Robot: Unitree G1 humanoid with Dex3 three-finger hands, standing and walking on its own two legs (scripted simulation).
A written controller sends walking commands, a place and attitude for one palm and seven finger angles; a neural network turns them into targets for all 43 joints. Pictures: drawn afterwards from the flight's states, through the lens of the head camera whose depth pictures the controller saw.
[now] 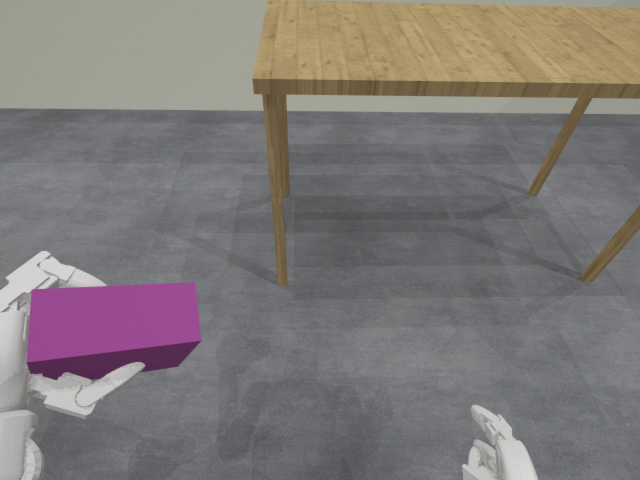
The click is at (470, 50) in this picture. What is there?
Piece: table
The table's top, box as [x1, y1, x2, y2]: [252, 0, 639, 98]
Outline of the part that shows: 252,78 254,93 639,98 639,9 608,7 268,0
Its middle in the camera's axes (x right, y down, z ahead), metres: +0.49 -0.59 +1.16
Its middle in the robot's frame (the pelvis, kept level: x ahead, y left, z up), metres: +1.30 -0.41 +0.05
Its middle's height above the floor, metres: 0.82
